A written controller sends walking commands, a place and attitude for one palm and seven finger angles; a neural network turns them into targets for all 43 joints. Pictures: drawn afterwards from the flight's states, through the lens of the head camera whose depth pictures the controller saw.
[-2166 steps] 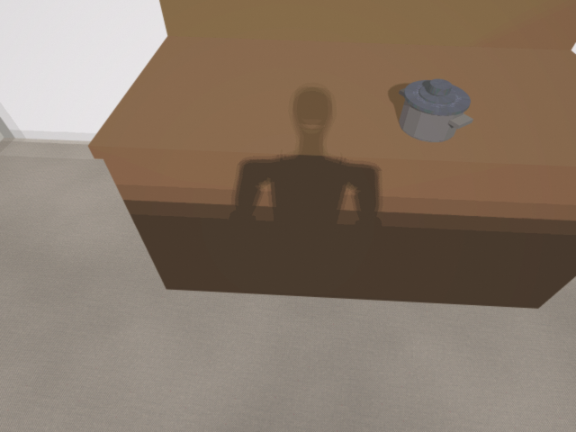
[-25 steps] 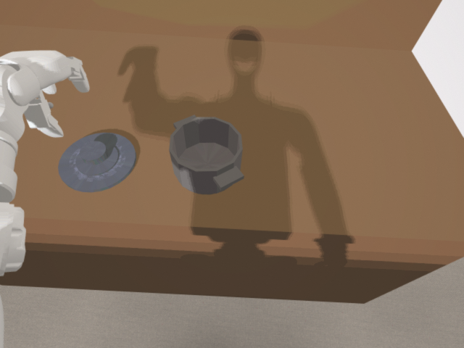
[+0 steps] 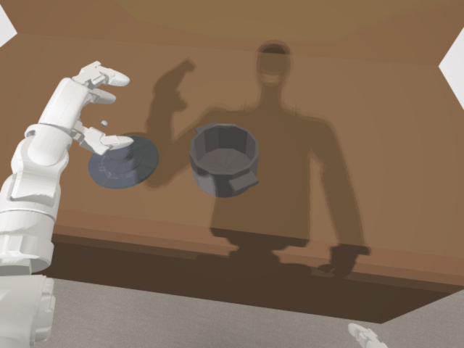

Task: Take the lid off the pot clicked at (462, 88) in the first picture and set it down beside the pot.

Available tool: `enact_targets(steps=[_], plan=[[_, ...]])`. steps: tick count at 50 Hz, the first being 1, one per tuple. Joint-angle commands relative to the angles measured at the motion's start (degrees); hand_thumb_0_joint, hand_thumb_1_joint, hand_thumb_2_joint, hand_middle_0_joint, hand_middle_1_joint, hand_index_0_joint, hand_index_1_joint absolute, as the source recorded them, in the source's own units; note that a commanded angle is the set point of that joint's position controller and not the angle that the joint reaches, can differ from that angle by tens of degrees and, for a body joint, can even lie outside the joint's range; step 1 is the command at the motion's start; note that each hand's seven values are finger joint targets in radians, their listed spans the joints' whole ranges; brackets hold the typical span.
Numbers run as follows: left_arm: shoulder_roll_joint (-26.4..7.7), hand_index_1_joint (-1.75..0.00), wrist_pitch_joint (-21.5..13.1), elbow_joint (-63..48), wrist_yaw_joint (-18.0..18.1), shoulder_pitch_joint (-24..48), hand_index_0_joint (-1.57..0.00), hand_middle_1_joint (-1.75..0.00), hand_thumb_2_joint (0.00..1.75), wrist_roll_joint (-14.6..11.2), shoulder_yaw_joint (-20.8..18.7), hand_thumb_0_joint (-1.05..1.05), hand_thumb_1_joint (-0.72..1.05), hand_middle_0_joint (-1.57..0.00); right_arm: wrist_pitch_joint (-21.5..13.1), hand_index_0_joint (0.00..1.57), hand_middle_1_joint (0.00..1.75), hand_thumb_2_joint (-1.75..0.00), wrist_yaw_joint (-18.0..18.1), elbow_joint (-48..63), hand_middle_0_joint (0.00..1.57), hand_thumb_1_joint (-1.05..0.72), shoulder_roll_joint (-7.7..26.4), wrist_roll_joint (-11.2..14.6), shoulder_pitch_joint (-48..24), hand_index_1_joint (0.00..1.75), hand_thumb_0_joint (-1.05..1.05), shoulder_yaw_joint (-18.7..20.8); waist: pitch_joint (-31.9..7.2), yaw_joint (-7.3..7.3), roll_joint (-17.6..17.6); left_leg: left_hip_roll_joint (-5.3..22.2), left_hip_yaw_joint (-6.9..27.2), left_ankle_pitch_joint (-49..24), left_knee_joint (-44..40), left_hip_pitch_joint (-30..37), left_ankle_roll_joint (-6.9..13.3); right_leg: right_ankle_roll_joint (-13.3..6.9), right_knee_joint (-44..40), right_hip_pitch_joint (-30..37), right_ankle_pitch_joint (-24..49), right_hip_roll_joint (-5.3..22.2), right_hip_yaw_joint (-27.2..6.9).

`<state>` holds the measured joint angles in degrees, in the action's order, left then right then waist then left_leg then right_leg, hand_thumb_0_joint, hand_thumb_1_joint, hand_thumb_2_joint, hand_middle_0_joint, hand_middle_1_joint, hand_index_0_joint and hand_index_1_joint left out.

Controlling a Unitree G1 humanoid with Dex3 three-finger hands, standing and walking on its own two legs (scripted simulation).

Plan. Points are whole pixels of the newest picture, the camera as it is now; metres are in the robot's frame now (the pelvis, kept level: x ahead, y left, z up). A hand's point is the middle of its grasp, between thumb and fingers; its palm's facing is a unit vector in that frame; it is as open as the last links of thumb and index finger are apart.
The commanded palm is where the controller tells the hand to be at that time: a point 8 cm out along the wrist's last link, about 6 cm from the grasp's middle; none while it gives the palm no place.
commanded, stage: draw the hand back to the body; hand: left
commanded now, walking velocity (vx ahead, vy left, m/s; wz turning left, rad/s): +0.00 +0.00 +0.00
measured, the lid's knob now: (121, 153) +0.50 +0.28 +0.00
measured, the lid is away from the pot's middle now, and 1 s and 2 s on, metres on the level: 0.23 0.23 0.23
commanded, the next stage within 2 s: step back with the hand held close in 1.64 s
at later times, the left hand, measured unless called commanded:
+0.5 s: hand (92, 142) +0.36 +0.23 +0.18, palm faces +0.41 -0.87 -0.29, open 9.4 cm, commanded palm +0.30 +0.26 +0.19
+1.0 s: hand (93, 205) +0.26 +0.19 +0.17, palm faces +0.43 -0.86 -0.28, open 7.5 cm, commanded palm +0.21 +0.23 +0.19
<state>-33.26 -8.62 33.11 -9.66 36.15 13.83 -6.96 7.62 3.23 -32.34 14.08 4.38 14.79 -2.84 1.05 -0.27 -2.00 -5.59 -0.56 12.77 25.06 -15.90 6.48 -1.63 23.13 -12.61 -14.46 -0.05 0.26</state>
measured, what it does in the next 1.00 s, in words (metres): shifts its weight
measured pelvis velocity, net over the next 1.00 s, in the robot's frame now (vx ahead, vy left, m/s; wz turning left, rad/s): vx -0.01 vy -0.07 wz -0.02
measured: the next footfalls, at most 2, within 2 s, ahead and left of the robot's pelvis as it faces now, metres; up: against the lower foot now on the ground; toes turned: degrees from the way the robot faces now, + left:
none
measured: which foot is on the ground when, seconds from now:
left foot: down 0.00-1.00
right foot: down 0.00-1.00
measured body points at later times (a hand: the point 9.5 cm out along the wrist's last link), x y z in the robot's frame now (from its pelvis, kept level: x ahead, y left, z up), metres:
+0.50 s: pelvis +0.02 -0.05 +0.00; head +0.03 -0.06 +0.45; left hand +0.33 +0.27 +0.19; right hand +0.16 -0.31 -0.10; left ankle +0.00 +0.04 -0.74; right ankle -0.03 -0.14 -0.74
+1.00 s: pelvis -0.01 -0.07 +0.00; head -0.02 -0.10 +0.45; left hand +0.23 +0.24 +0.19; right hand +0.18 -0.31 -0.09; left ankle +0.00 +0.04 -0.74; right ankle -0.03 -0.14 -0.74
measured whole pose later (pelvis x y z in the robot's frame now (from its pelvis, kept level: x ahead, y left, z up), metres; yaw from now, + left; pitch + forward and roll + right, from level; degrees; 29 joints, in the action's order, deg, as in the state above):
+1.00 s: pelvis -0.01 -0.07 +0.00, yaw -1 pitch -4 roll +0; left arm -21.3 -5.2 -5.1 4.5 -7.2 -7.3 -20.2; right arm -3.1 3.6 -37.0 14.3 3.1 9.1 -2.0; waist 1.2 1.7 -3.8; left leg -0.3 0.0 14.4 25.9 -7.8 0.9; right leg -4.5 22.1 -4.2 -14.3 -4.9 2.0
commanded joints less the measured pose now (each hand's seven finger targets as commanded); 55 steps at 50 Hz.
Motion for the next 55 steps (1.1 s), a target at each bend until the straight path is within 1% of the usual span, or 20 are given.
enact_targets(steps=[1,4,5,7,8,9,11,16,19,22,26,29,32,36,40,44,46,52,54,55], plan=[[-18.5,-0.79,-1.9,-15.2,10.7,25.2,-0.36,-0.79,0.71,-11.9,-15.2,0.0,0.01,-0.36,-4.7,0.2,0.3,-0.9,1.7,4.0,0.2,-0.9,9.9,-0.9,-0.4,0.3,0.0,2.9,-19.7,-1.99,4.0,9.3,5.1,-13.3,-1.5,16.0,-4.5,-1.9,-3.4,2.1,13.1,0.1,-0.1],[-11.5,-0.75,-4.0,-31.4,12.5,27.2,-0.35,-0.75,0.73,-13.3,-10.7,0.0,0.08,-0.35,-9.1,0.2,0.3,-0.9,1.0,4.7,0.2,-0.9,8.6,-1.4,-2.7,0.3,0.0,2.9,-21.4,-2.15,-14.8,11.7,9.4,-25.3,-2.2,27.1,-8.4,-1.9,-1.7,-3.9,7.3,-0.3,0.7],[-10.5,-0.74,-3.5,-31.5,13.1,21.5,-0.35,-0.74,0.73,-13.9,-12.0,0.0,0.1,-0.35,-10.1,0.2,0.3,-0.9,0.5,4.3,0.2,-0.9,8.1,-1.8,-2.6,0.3,0.0,3.0,-19.4,-1.52,-18.6,12.1,9.9,-28.8,-1.7,28.3,-8.9,-2.3,-1.3,-5.2,5.2,-0.5,0.6],[-11.3,-0.71,-1.9,-26.1,13.8,6.6,-0.34,-0.71,0.74,-14.8,-16.3,0.0,0.15,-0.34,-10.4,0.2,0.3,-0.9,-0.2,3.3,0.2,-0.9,8.2,-2.1,-1.7,0.3,0.0,3.0,-15.7,0.03,-14.6,11.9,8.6,-29.9,-1.0,23.7,-8.8,-2.4,-1.9,-2.5,6.8,-0.5,1.3],[-10.5,-0.7,-1.0,-23.5,13.7,1.9,-0.33,-0.7,0.75,-15.5,-16.9,0.0,0.17,-0.33,-10.0,0.2,0.3,-0.9,-0.4,3.2,0.2,-0.9,8.5,-2.1,-1.7,0.3,0.0,3.1,-14.3,0.14,-9.1,11.3,6.9,-27.8,-0.2,19.8,-7.9,-2.2,-2.4,-0.2,10.3,-0.4,1.6],[-11.7,-0.69,-0.5,-21.5,13.8,-1.8,-0.33,-0.69,0.75,-16.1,-18.8,0.0,0.2,-0.33,-9.5,0.2,0.3,-0.9,-0.4,2.8,0.2,-0.9,9.3,-2.2,-1.2,0.3,0.0,3.5,-13.3,0.13,-3.1,10.5,5.1,-26.1,0.6,15.4,-6.8,-2.1,-2.3,3.3,15.4,-0.2,1.6],[-8.4,-0.66,0.1,-24.2,13.0,-2.3,-0.32,-0.66,0.76,-17.4,-16.0,0.0,0.24,-0.32,-8.9,0.2,0.3,-0.9,-0.2,3.9,0.2,-0.9,9.4,-1.6,-2.8,0.3,0.0,3.8,-13.1,-0.22,2.5,9.8,3.0,-22.9,0.8,11.9,-5.0,-1.5,-1.6,5.1,20.1,0.1,1.4],[-11.3,-0.6,-1.1,-42.4,14.0,-1.9,-0.3,-0.6,0.79,-17.7,-18.7,0.0,0.36,-0.3,-11.2,0.2,0.3,-0.9,-0.6,4.4,0.2,-0.9,8.9,-1.4,-5.1,0.3,0.0,4.0,-21.6,0.33,-6.5,10.1,4.4,-37.0,2.7,22.5,-5.4,-0.9,-0.7,4.6,22.3,0.1,0.9],[-11.5,-0.56,0.6,-36.1,15.1,-8.1,-0.29,-0.56,0.8,-17.7,-20.8,0.0,0.43,-0.29,-10.9,0.2,0.3,-0.9,-0.3,2.3,0.2,-0.9,9.2,-1.7,-4.6,0.3,0.0,4.1,-16.1,0.03,-3.1,9.3,2.8,-31.7,2.7,17.9,-4.7,-0.9,-1.1,5.1,24.1,0.3,0.5],[-6.2,-0.52,1.9,-34.9,14.5,-11.1,-0.27,-0.52,0.82,-18.7,-17.0,0.0,0.5,-0.27,-10.2,0.2,0.3,-0.9,0.0,2.8,0.2,-0.9,8.8,-1.0,-6.1,0.3,0.0,4.0,-13.0,-0.25,0.7,8.1,1.2,-22.1,1.8,13.9,-3.9,-0.6,-1.5,5.2,24.0,0.5,0.5],[-6.4,-0.47,0.4,-46.4,14.9,-10.5,-0.26,-0.47,0.84,-19.2,-16.5,0.0,0.59,-0.26,-11.8,0.2,0.3,-0.9,-0.2,3.9,0.2,-0.9,7.8,-0.8,-8.9,0.3,0.0,3.4,-16.4,0.38,-6.1,7.5,1.5,-21.8,1.7,17.5,-3.7,-0.7,-1.7,6.3,23.5,0.7,0.0],[-12.2,-0.43,1.0,-42.8,16.0,-17.5,-0.24,-0.43,0.85,-19.4,-24.0,0.0,0.67,-0.24,-11.6,0.2,0.3,-0.9,0.0,2.7,0.2,-0.9,8.4,-1.3,-8.6,0.3,0.0,3.6,-14.9,1.21,0.2,7.2,0.8,-19.9,2.0,13.9,-3.6,-0.2,-1.4,9.1,28.1,1.2,-0.4],[-6.8,-0.39,2.0,-38.2,14.9,-21.3,-0.23,-0.39,0.87,-20.1,-20.7,0.0,0.74,-0.23,-10.8,0.2,0.3,-0.9,0.3,3.2,0.2,-0.9,7.8,-1.0,-10.2,0.3,0.0,3.4,-9.9,0.89,5.1,6.7,-0.4,-14.1,1.6,10.6,-3.3,0.5,-2.2,7.4,26.8,1.5,-1.0],[-2.6,-0.34,0.5,-48.4,14.4,-19.1,-0.21,-0.34,0.89,-20.6,-15.5,0.0,0.83,-0.21,-12.2,0.2,0.3,-0.9,0.1,4.8,0.2,-0.9,6.6,-0.6,-12.6,0.3,0.0,2.8,-10.6,0.74,-4.7,6.4,-0.3,-11.7,0.9,14.5,-3.3,0.0,-3.6,5.4,20.1,1.6,-1.1],[-8.2,-0.3,0.0,-48.4,15.9,-23.4,-0.2,-0.3,0.9,-20.5,-22.5,0.0,0.9,-0.2,-13.0,0.2,0.3,-0.9,0.5,3.8,0.2,-0.9,6.9,-1.4,-12.2,0.3,0.0,2.9,-10.6,1.53,-1.4,6.3,0.1,-11.2,0.5,13.6,-3.4,0.1,-4.2,6.8,19.4,1.3,-1.6],[-3.6,-0.3,-0.2,-47.1,15.1,-29.5,-0.2,-0.3,0.9,-21.0,-20.2,0.0,0.9,-0.2,-13.3,0.2,0.3,-0.9,0.5,4.0,0.2,-0.9,6.4,-1.3,-13.2,0.3,0.0,3.0,-6.8,1.5,2.3,6.4,-0.1,-8.5,0.2,12.8,-3.2,0.4,-5.9,5.1,15.6,1.5,-1.7],[0.4,-0.3,-0.1,-47.8,14.5,-32.1,-0.2,-0.3,0.9,-21.4,-16.4,0.0,0.9,-0.2,-13.6,0.2,0.3,-0.9,0.5,4.4,0.2,-0.9,6.2,-1.1,-14.0,0.3,0.0,3.0,-5.8,1.38,0.3,6.4,-0.5,-6.4,-0.2,13.1,-3.3,0.5,-6.6,3.7,12.4,1.7,-2.1],[-4.3,-0.3,-2.2,-55.8,15.7,-34.8,-0.2,-0.3,0.9,-21.2,-21.5,0.0,0.9,-0.2,-15.2,0.2,0.3,-0.9,0.9,4.3,0.2,-0.9,6.2,-1.9,-14.7,0.3,0.0,3.1,-7.7,2.54,-1.0,6.4,0.1,-7.6,-0.5,14.4,-3.2,0.1,-7.3,5.3,11.8,1.8,-2.4],[-4.7,-0.3,-2.5,-56.2,15.8,-37.9,-0.2,-0.3,0.9,-21.3,-22.7,0.0,0.9,-0.2,-15.3,0.2,0.3,-0.9,1.0,4.0,0.2,-0.9,6.0,-2.1,-14.5,0.3,0.0,3.3,-6.8,2.64,0.9,6.4,0.3,-7.7,-0.7,14.0,-3.3,0.2,-7.6,5.5,11.7,1.9,-2.3],[-1.7,-0.3,-2.4,-55.6,15.4,-39.5,-0.2,-0.3,0.9,-21.3,-20.4,0.0,0.9,-0.2,-15.3,0.2,0.3,-0.9,1.0,4.1,0.2,-0.9,5.7,-2.1,-14.6,0.3,0.0,3.2,-6.4,2.51,-0.9,6.3,-0.1,-7.5,-1.0,14.2,-3.3,0.1,-7.6,5.2,11.3,1.8,-2.3]])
